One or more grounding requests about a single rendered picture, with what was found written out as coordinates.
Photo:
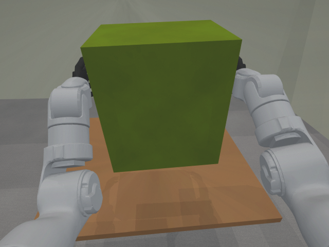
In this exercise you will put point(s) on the robot left hand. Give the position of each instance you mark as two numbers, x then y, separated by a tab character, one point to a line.
80	71

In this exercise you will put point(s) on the robot right hand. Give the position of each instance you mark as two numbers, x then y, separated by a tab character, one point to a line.
240	64

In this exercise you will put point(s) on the table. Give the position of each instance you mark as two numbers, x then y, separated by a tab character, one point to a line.
175	199

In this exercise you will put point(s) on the left robot upper arm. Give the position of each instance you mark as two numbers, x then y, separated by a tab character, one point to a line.
66	201

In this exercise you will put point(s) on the carton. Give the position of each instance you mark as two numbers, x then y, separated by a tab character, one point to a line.
162	91

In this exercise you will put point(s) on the left robot forearm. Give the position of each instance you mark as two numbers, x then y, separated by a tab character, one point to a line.
68	128

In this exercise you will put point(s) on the right robot upper arm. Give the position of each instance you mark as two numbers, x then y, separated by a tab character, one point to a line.
298	174

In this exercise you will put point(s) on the right robot forearm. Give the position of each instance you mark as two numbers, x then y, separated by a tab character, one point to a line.
274	119

